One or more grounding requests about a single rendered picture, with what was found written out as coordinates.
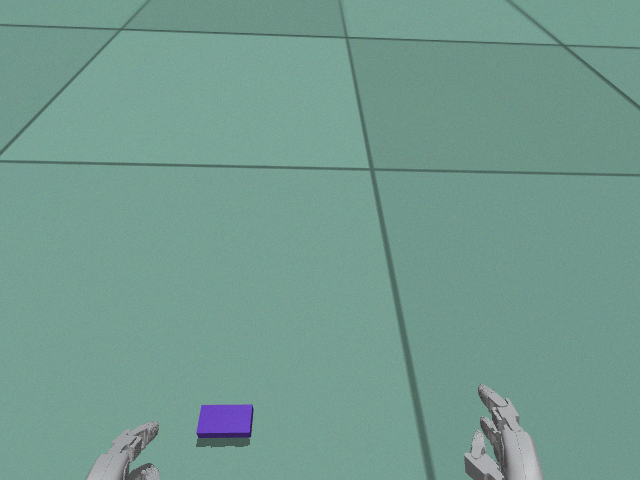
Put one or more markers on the right robot hand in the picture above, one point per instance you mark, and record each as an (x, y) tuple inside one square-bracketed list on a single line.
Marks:
[(514, 448)]

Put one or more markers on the small box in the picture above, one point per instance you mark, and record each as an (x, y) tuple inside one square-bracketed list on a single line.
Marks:
[(225, 421)]

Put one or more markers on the left robot hand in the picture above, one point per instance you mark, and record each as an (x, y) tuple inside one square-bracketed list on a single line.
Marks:
[(114, 465)]

